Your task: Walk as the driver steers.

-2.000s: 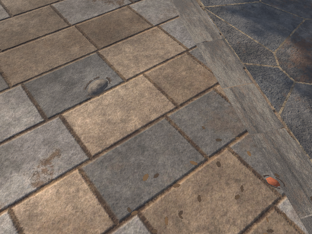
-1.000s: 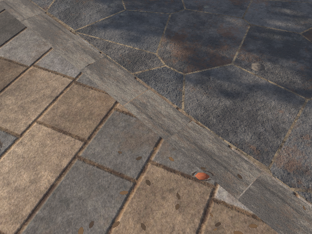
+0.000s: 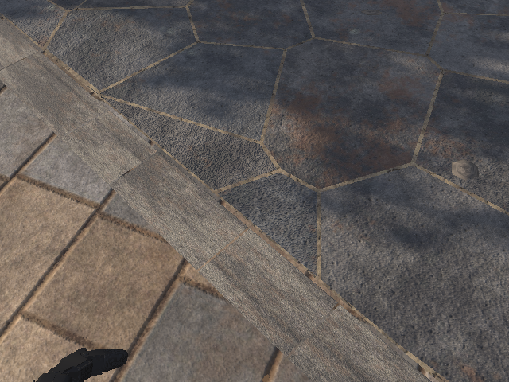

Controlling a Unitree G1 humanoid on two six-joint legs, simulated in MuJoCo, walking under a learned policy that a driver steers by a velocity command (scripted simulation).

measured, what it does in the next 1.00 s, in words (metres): walks ahead, turning left: left foot, then right foot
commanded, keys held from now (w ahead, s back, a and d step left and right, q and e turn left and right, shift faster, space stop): w+q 0.68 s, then q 0.26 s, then e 0.06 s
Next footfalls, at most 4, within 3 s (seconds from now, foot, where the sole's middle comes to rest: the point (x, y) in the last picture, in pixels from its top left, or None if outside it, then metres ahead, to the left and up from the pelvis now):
0.50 left None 0.41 0.16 -0.76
0.96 right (218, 284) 0.72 0.10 -0.76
1.30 left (155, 349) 0.55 0.27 -0.76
1.66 right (251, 305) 0.65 0.01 -0.76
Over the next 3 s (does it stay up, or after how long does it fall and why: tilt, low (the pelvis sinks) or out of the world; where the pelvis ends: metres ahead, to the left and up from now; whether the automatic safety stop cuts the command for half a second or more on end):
stays up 0.60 0.14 0.01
